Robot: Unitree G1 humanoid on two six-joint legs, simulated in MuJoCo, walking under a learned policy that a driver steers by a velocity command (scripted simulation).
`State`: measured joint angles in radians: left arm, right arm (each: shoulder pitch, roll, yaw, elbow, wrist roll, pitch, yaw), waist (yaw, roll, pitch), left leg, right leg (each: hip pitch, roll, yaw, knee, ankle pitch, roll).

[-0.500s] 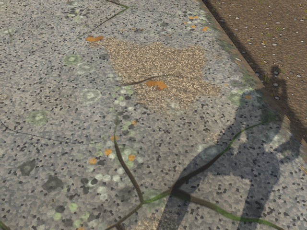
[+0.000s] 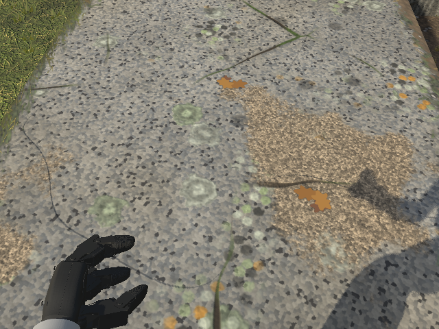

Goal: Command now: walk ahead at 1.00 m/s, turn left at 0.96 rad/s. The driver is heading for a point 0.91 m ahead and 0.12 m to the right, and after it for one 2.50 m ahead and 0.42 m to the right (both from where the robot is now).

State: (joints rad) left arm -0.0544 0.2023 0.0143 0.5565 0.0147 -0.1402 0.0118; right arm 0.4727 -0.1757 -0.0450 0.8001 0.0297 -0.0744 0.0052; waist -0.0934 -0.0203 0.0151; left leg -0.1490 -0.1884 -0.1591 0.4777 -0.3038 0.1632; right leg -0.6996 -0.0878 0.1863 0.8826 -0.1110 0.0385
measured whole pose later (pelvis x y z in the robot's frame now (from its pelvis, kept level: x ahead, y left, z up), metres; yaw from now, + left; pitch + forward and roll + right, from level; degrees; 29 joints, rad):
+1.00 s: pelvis +0.84 -0.05 -0.05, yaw -20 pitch +0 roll +3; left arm 0.11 0.36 0.07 0.58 -0.01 -0.03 -0.05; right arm 0.32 -0.31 -0.07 0.80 0.01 -0.09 0.00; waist -0.04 -0.03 0.09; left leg 0.00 0.06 0.12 1.02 -0.50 -0.08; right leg -0.65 0.03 -0.07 0.75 -0.13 -0.14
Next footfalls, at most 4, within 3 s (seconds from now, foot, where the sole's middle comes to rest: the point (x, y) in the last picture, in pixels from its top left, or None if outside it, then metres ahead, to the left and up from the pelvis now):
0.16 right None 0.37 -0.17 -0.77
0.56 left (150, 291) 0.64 0.16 -0.77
0.96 right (238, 188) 1.02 -0.17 -0.77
1.44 left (193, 158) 1.19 0.00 -0.77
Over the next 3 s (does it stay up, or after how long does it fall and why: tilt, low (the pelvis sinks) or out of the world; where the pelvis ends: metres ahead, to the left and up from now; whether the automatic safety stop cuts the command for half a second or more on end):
stays up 1.41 -0.34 0.00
